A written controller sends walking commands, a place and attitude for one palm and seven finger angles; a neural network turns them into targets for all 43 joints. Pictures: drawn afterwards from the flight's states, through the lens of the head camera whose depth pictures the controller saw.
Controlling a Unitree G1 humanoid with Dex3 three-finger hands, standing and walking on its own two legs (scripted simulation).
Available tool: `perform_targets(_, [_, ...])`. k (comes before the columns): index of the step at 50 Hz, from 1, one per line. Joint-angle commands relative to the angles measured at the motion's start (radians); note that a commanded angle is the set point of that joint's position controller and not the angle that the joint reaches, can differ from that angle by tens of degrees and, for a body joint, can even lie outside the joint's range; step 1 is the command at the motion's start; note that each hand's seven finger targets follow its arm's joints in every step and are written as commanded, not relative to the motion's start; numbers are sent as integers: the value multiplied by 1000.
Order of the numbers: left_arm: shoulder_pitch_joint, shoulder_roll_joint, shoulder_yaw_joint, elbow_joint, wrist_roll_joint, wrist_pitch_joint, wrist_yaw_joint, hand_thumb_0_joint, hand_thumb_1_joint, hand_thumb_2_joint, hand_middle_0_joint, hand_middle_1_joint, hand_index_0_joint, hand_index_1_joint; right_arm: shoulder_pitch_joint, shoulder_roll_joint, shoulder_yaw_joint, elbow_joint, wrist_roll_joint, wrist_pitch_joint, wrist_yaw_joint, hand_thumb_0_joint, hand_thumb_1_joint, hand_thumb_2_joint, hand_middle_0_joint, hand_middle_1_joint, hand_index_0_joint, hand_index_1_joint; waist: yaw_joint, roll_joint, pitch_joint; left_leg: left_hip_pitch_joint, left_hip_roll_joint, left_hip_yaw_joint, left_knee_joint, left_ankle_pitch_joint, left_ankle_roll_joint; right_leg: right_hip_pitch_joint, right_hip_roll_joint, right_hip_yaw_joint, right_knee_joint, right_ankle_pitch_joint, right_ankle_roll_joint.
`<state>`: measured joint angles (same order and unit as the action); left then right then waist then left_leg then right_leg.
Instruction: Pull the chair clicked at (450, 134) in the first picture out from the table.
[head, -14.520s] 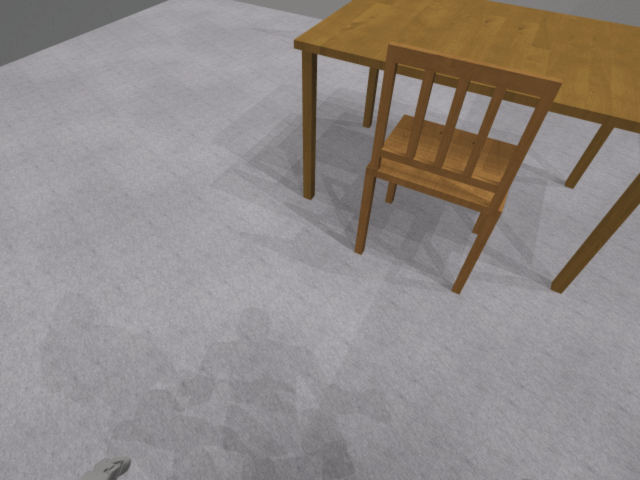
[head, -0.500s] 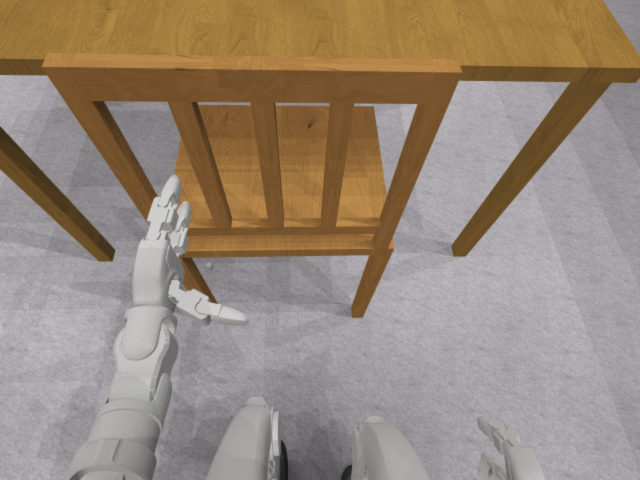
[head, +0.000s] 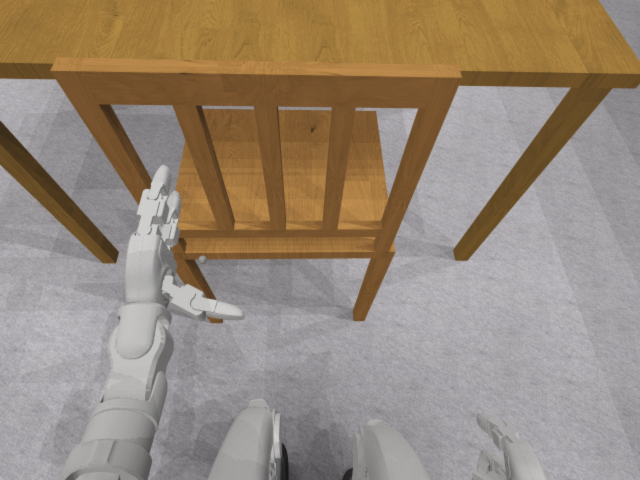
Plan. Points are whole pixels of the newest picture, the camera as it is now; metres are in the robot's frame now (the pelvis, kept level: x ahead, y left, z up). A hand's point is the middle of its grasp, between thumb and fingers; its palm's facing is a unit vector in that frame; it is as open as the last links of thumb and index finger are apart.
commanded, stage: aim the fingers beside a spindle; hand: left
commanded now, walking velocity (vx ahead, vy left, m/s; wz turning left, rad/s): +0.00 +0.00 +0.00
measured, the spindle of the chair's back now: (273, 175) +0.52 +0.08 +0.01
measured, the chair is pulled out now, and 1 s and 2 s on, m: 0.00 0.00 0.00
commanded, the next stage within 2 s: none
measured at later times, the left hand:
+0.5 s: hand (208, 275) +0.36 +0.15 +0.01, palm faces +0.01 -1.00 -0.02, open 16.9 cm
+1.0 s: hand (197, 276) +0.34 +0.15 +0.03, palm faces +0.05 -1.00 -0.03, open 16.9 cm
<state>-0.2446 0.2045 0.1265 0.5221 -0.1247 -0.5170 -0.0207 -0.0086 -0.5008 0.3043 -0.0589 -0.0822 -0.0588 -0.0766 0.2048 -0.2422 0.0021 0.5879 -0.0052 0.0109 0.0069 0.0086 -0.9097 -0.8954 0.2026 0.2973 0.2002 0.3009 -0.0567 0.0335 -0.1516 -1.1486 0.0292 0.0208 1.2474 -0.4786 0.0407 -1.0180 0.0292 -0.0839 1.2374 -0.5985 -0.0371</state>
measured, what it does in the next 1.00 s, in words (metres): stands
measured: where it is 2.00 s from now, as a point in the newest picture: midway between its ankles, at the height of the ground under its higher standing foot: outside the picture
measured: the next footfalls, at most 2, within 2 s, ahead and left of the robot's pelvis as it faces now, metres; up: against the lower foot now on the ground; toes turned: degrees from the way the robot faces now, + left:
none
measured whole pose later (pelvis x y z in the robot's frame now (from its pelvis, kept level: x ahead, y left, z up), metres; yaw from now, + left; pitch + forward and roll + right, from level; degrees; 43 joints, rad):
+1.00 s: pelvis +0.00 +0.00 +0.00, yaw +0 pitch +21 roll -3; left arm -0.12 0.19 0.11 0.42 -0.15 -0.54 -0.04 -0.01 -0.50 0.30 -0.06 -0.08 -0.06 -0.08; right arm 0.22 -0.24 0.00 0.59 0.00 0.00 0.00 0.01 -0.91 -0.90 0.20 0.30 0.20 0.30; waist -0.05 0.03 -0.15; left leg -1.12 0.03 0.02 1.23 -0.48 0.04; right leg -0.99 0.03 -0.08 1.22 -0.59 -0.04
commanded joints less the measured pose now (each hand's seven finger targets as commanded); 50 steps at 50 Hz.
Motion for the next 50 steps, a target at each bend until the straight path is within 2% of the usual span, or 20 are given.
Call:
perform_targets(1, [-144, 63, -2, -91, -27, -14, -44, 0, -500, 300, -60, -80, -60, -80, 42, -152, -56, -109, 17, -23, -8, 0, -900, -900, 200, 300, 200, 300, -19, -56, -336, 337, -9, -67, -136, 211, -9, 111, -6, 57, -203, 307, 12])
perform_targets(3, [-155, 42, -23, -93, -44, -7, -67, 0, -500, 300, -60, -80, -60, -80, 42, -152, -57, -113, 21, -23, -9, 0, -900, -900, 200, 300, 200, 300, -24, -65, -327, 326, -12, -66, -134, 194, -6, 111, -9, 60, -213, 292, 13])
perform_targets(6, [-218, 54, -27, -205, -50, -44, -64, 0, -500, 300, -60, -80, -60, -80, 36, -149, -61, -117, 20, -34, -14, 0, -900, -900, 200, 300, 200, 300, -18, 10, -372, 396, -9, -76, -132, 230, -7, 83, -10, 54, -200, 296, 8])
perform_targets(10, [-269, 165, 64, -339, -30, -108, -3, 0, -500, 300, -60, -80, -60, -80, 42, -145, -59, -105, 3, -47, -19, 0, -900, -900, 200, 300, 200, 300, 1, 71, -468, 480, -5, -89, -128, 304, -14, 97, -7, 58, -176, 334, 5])
perform_targets(12, [-257, 154, 60, -305, -11, -117, 18, 0, -500, 300, -60, -80, -60, -80, 40, -140, -56, -93, 0, -49, -17, 0, -900, -900, 200, 300, 200, 300, -3, 80, -433, 474, -2, -92, -131, 296, -19, 69, -6, 51, -170, 317, 4])
perform_targets(14, [-212, 152, 70, -231, -1, -97, 22, 0, -500, 300, -60, -80, -60, -80, 44, -142, -56, -88, -1, -46, -13, 0, -900, -900, 200, 300, 200, 300, -6, 39, -410, 434, -4, -86, -130, 279, -15, 83, -4, 49, -173, 315, 5])
perform_targets(16, [-189, 116, 41, -129, -2, -63, 2, 0, -500, 300, -60, -80, -60, -80, 38, -145, -53, -89, 5, -36, -10, 0, -900, -900, 200, 300, 200, 300, -16, -10, -345, 357, -9, -73, -131, 208, -12, 87, -5, 57, -190, 282, 10])
perform_targets(18, [-146, 83, 18, -70, -14, -26, -27, 0, -500, 300, -60, -80, -60, -80, 36, -151, -54, -99, 12, -28, -9, 0, -900, -900, 200, 300, 200, 300, -15, -38, -326, 324, -13, -66, -135, 171, -10, 92, -7, 59, -204, 259, 11])
perform_targets(19, [-141, 54, -7, -59, -22, -14, -45, 0, -500, 300, -60, -80, -60, -80, 37, -151, -53, -105, 15, -28, -7, 0, -900, -900, 200, 300, 200, 300, -17, -25, -328, 331, -15, -66, -137, 182, -9, 95, -7, 57, -205, 270, 8])
perform_targets(22, [-148, 61, -8, -124, -51, -10, -72, 0, -500, 300, -60, -80, -60, -80, 28, -153, -57, -126, 22, -26, -10, 0, -900, -900, 200, 300, 200, 300, -7, -28, -354, 339, -14, -63, -135, 199, -7, 119, -10, 64, -211, 290, 9])
perform_targets(27, [-260, 115, 16, -352, -39, -99, -17, 0, -500, 300, -60, -80, -60, -80, 32, -140, -59, -119, 9, -49, -17, 0, -900, -900, 200, 300, 200, 300, -5, 72, -457, 479, -5, -85, -132, 296, -13, 94, -8, 55, -181, 327, 6])
perform_targets(29, [-261, 148, 44, -348, -20, -115, 14, 0, -500, 300, -60, -80, -60, -80, 41, -144, -57, -102, 3, -52, -18, 0, -900, -900, 200, 300, 200, 300, -12, 69, -442, 486, -1, -95, -129, 303, -15, 69, -4, 48, -172, 318, 5])
perform_targets(33, [-202, 113, 33, -156, 2, -78, 15, 0, -500, 300, -60, -80, -60, -80, 36, -147, -54, -81, 1, -42, -13, 0, -900, -900, 200, 300, 200, 300, -23, -8, -340, 372, -8, -83, -130, 197, -12, 59, -3, 51, -189, 254, 9])
perform_targets(35, [-177, 63, -10, -70, 1, -41, -14, 0, -500, 300, -60, -80, -60, -80, 34, -150, -52, -89, 8, -34, -10, 0, -900, -900, 200, 300, 200, 300, -30, -29, -307, 332, -13, -73, -129, 167, -9, 56, -6, 54, -199, 245, 10])
perform_targets(39, [-163, 70, 7, -102, -41, -10, -57, 0, -500, 300, -60, -80, -60, -80, 31, -154, -56, -120, 18, -25, -10, 0, -900, -900, 200, 300, 200, 300, -7, -31, -363, 336, -16, -65, -129, 196, -7, 114, -9, 63, -204, 284, 8])
perform_targets(42, [-156, 127, 55, -282, -58, -54, -45, 0, -500, 300, -60, -80, -60, -80, 26, -144, -58, -141, 16, -33, -12, 0, -900, -900, 200, 300, 200, 300, 28, 28, -473, 421, -15, -66, -138, 295, -11, 176, -8, 66, -187, 372, 5])
perform_targets(44, [-157, 167, 80, -387, -55, -88, -21, 0, -500, 300, -60, -80, -60, -80, 32, -140, -59, -137, 9, -42, -14, 0, -900, -900, 200, 300, 200, 300, 25, 67, -510, 480, -9, -73, -134, 359, -13, 180, -5, 62, -175, 417, 5])
perform_targets(45, [-133, 175, 87, -403, -47, -98, -9, 0, -500, 300, -60, -80, -60, -80, 33, -136, -59, -132, 8, -43, -14, 0, -900, -900, 200, 300, 200, 300, 28, 71, -504, 493, -6, -75, -139, 375, -15, 175, -5, 62, -176, 422, 5])
perform_targets(47, [-133, 105, 18, -356, -31, -99, 1, 0, -500, 300, -60, -80, -60, -80, 31, -131, -55, -114, 5, -46, -10, 0, -900, -900, 200, 300, 200, 300, -9, 40, -426, 473, 0, -82, -137, 330, -13, 113, -3, 49, -183, 368, 10])
perform_targets(50, [-127, 72, -14, -197, -11, -70, -15, 0, -500, 300, -60, -80, -60, -80, 30, -143, -54, -90, 8, -41, -11, 0, -900, -900, 200, 300, 200, 300, -36, -4, -300, 371, -5, -79, -134, 203, -11, 54, -2, 49, -198, 268, 12])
